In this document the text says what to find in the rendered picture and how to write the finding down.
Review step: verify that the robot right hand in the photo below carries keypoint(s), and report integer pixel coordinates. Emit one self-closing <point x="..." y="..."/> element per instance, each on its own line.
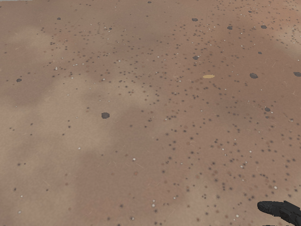
<point x="285" y="210"/>

